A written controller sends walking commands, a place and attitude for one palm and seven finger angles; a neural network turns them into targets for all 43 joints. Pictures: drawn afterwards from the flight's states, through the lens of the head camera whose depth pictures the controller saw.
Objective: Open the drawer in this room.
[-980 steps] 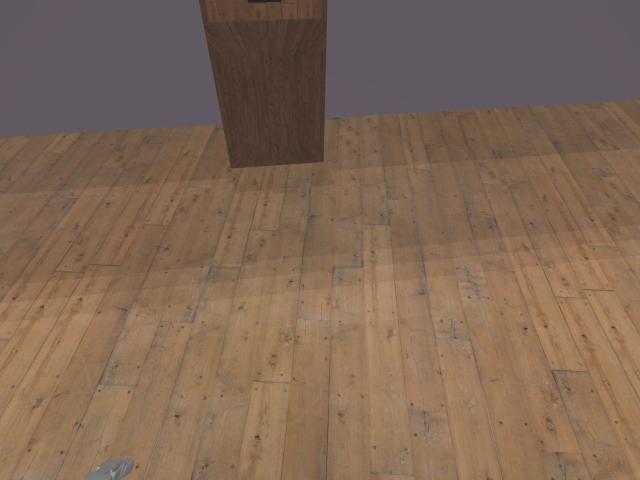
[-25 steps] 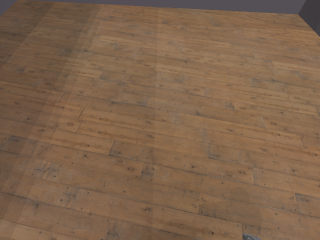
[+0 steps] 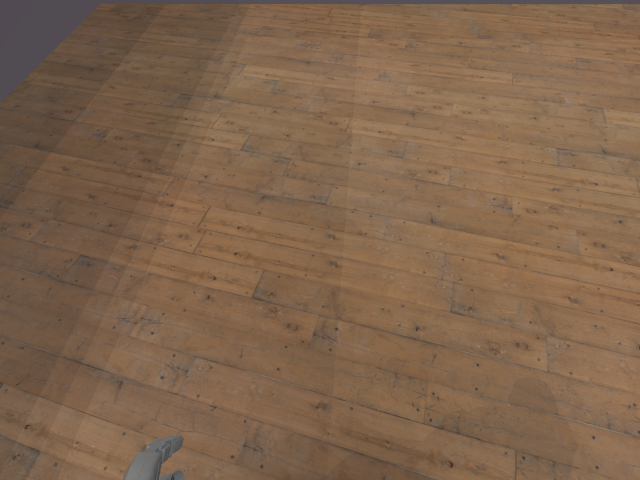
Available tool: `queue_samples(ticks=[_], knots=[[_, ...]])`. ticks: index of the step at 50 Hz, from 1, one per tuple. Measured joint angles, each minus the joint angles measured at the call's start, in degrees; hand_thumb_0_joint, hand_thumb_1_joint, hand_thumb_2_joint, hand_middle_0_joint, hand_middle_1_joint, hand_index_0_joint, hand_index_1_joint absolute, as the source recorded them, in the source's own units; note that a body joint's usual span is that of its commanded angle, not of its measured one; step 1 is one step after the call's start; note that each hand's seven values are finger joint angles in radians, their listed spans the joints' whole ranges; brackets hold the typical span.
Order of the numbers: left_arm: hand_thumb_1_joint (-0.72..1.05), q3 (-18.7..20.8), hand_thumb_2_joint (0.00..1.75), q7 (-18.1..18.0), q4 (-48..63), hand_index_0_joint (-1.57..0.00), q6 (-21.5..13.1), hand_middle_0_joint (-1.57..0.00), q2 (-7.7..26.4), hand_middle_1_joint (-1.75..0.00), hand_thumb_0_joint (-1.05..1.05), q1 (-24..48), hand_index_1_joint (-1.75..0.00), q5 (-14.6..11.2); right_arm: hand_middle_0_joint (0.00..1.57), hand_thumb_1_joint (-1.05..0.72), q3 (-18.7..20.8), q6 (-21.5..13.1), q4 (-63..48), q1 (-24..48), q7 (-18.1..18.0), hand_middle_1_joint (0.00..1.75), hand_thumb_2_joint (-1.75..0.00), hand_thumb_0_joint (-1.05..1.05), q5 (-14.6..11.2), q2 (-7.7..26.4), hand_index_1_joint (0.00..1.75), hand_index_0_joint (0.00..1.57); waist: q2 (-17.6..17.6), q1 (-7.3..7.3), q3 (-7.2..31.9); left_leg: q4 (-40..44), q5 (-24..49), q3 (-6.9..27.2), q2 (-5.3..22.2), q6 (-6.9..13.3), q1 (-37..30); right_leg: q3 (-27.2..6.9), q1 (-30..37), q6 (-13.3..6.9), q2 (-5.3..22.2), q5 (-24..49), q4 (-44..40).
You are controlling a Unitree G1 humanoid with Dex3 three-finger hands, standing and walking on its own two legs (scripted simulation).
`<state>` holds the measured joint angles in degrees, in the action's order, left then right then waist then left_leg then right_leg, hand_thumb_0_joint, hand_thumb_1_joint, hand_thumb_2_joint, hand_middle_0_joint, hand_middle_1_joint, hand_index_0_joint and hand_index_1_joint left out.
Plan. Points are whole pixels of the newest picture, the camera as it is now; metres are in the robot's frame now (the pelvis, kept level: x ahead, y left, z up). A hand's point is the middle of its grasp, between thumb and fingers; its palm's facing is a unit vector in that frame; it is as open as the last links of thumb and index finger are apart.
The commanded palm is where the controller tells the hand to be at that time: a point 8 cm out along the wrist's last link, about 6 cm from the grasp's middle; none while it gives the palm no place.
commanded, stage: turn or walk to find it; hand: left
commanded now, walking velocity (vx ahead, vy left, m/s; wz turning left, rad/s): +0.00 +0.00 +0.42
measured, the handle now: out of the picture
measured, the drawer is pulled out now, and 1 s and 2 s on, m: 0.00 0.00 0.00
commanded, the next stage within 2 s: none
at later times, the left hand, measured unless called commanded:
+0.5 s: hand out of the picture -0.06 +0.20 -0.17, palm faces +0.29 -0.92 -0.26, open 7.3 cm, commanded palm none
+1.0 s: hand out of the picture +0.00 +0.23 -0.15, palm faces +0.40 -0.88 -0.25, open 7.3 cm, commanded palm none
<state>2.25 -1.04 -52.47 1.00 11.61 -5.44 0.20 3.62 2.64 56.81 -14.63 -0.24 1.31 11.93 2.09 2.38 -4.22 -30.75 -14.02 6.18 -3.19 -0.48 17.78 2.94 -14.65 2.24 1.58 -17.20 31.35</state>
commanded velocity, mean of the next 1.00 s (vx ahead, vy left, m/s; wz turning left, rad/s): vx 0.00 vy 0.00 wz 0.42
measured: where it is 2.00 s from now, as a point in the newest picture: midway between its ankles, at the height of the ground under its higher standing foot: outside the picture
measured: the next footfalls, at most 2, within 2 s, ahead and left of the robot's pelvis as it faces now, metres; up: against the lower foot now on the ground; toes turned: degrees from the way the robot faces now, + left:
left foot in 0.52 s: -0.01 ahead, +0.12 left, +0.00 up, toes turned +19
right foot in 1.06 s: +0.05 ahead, -0.11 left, +0.00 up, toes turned +22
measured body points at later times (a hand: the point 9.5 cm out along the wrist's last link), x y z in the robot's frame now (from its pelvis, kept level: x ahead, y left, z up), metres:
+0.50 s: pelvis -0.02 +0.00 +0.00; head +0.02 +0.02 +0.45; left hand -0.07 +0.25 -0.15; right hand +0.15 -0.22 -0.14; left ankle -0.05 +0.11 -0.72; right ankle -0.01 -0.11 -0.73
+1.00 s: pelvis -0.04 -0.01 +0.01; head +0.00 +0.00 +0.45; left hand -0.03 +0.27 -0.13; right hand +0.10 -0.21 -0.15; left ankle -0.05 +0.11 -0.73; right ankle +0.02 -0.13 -0.71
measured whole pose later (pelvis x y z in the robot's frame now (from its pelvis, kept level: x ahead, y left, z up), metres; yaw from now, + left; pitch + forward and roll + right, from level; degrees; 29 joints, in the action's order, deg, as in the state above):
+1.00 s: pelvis -0.04 -0.01 +0.01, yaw +24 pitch +0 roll +0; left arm 2.5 -1.0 -52.9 2.3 12.3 -6.3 0.3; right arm 3.1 2.5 55.9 -13.2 0.0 1.7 11.1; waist 1.2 2.2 -4.2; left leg -27.9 -11.5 4.6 -2.6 1.3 16.1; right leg 1.9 -19.5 4.4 2.4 -23.7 42.5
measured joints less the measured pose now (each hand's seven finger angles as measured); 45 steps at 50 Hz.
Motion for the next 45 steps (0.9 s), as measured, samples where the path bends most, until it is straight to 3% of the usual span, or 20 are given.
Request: queue_samples(ticks=[2,4,7,11,16,24,26,29,32,35,39,45], knots=[[0.91,-0.6,0.90,-0.1,0.1,-0.20,-0.8,-0.20,-1.1,-0.30,0.00,-0.2,-0.30,0.4,0.21,-0.90,0.6,0.6,0.5,-0.1,0.0,0.30,-0.90,0.01,-0.2,0.9,0.30,0.20,1.5,0.25,-0.6,-8.2,-8.0,0.0,-0.1,-0.6,2.8,1.4,0.4,-3.2,-0.2,-0.4,0.5],[0.91,-0.9,0.90,-0.3,0.2,-0.20,-1.1,-0.20,-2.0,-0.30,0.00,-1.4,-0.30,0.5,0.20,-0.90,1.1,1.5,0.8,-0.3,0.0,0.30,-0.90,0.01,-0.1,1.6,0.30,0.20,1.5,0.29,-0.3,-20.1,-12.4,-1.3,-0.6,-1.1,6.4,2.3,1.2,-4.3,0.8,-1.1,0.2],[0.91,-1.0,0.90,-0.4,-0.4,-0.20,-0.7,-0.20,-2.8,-0.30,0.00,-3.1,-0.30,0.5,0.20,-0.90,1.7,2.0,1.1,-0.2,0.5,0.30,-0.90,0.01,0.2,2.4,0.30,0.20,1.5,0.29,0.1,-32.6,-10.2,-2.8,0.8,-1.9,9.7,3.7,2.9,-4.4,1.7,-0.5,-1.8],[0.90,-1.0,0.90,-0.4,-1.2,-0.21,-0.8,-0.20,-3.2,-0.30,0.00,-5.1,-0.30,0.5,0.20,-0.91,1.8,2.0,1.2,0.2,0.8,0.30,-0.90,0.01,0.2,2.9,0.30,0.20,1.2,0.12,0.2,-36.8,-6.8,-3.2,3.4,-3.3,10.3,6.1,4.3,-4.6,2.6,-0.2,-3.2],[0.91,-0.6,0.90,-0.5,-1.8,-0.21,-1.3,-0.20,-2.7,-0.30,0.00,-7.4,-0.30,0.9,0.20,-0.91,1.4,2.4,1.4,2.1,0.7,0.30,-0.90,0.01,0.2,2.9,0.30,0.20,0.0,-1.50,-0.2,-31.7,-8.6,-4.0,5.2,-4.2,7.8,8.5,4.5,-4.5,3.7,-0.5,-3.0],[0.91,0.3,0.90,-0.3,-3.8,-0.21,-0.6,-0.20,0.2,-0.30,0.00,-10.6,-0.30,1.4,0.20,-0.91,-0.1,1.1,-0.6,8.0,0.6,0.29,-0.90,0.01,-0.5,2.1,0.30,0.20,-2.4,-4.49,-1.5,-10.7,-9.6,-9.3,4.7,-2.7,-0.1,12.2,3.3,-2.5,5.8,-2.5,1.1],[0.91,0.7,0.90,-0.3,-4.4,-0.21,-0.1,-0.20,1.3,-0.30,0.00,-11.5,-0.30,1.1,0.20,-0.91,-0.4,0.0,-1.6,9.0,0.8,0.29,-0.90,0.01,-0.5,1.8,0.30,0.20,-3.2,-4.72,-1.3,-2.7,-3.0,-10.4,4.1,-1.1,-3.3,12.9,2.2,-1.5,6.7,-4.2,4.5],[0.91,1.1,0.90,-0.6,-5.5,-0.20,1.9,-0.20,3.1,-0.30,0.00,-11.1,-0.30,0.6,0.20,-0.91,-1.0,-1.2,-2.7,10.1,0.8,0.29,-0.90,0.01,-0.3,0.5,0.30,0.20,-5.5,-5.45,-1.6,-3.7,-4.2,-10.6,2.7,2.6,-3.3,7.0,-2.7,0.4,6.0,-13.4,17.0],[0.91,1.1,0.90,-0.4,-6.0,-0.20,2.9,-0.20,3.1,-0.30,0.01,-9.8,-0.30,0.6,0.20,-0.91,-1.5,-1.3,-3.2,9.8,0.1,0.30,-0.90,0.01,-0.1,0.1,0.30,0.20,-4.4,-4.94,-0.9,-1.2,-3.3,-8.9,2.8,3.4,-4.2,3.3,-6.9,1.2,4.3,-13.3,26.3],[0.91,1.0,0.90,0.1,-5.0,-0.20,2.4,-0.20,2.9,-0.30,0.01,-8.1,-0.30,0.7,0.20,-0.90,-1.8,-1.3,-3.0,9.2,-0.2,0.30,-0.90,0.01,-0.1,-0.2,0.30,0.20,-3.6,-4.63,-0.7,2.1,-0.8,-7.4,2.5,3.7,-5.2,0.9,-9.8,1.9,3.9,-9.2,30.1],[0.91,1.0,0.90,0.3,-3.4,-0.20,1.9,-0.20,2.8,-0.30,0.01,-6.1,-0.30,0.7,0.21,-0.90,-1.9,-1.3,-2.7,7.5,0.0,0.30,-0.90,0.01,-0.2,-0.9,0.30,0.20,-3.4,-4.10,-0.4,4.8,1.2,-6.1,1.9,3.8,-5.7,-1.2,-11.6,2.7,4.1,-5.8,30.2],[0.91,0.8,0.90,0.1,-1.8,-0.20,2.0,-0.20,2.0,-0.30,0.00,-2.9,-0.30,0.5,0.21,-0.90,-1.4,-1.0,-1.9,4.0,0.2,0.30,-0.90,0.01,0.1,-1.6,0.30,0.20,-2.5,-1.99,0.0,5.0,2.4,-3.8,1.2,3.2,-4.4,-1.8,-9.8,3.0,3.0,-7.0,23.3]])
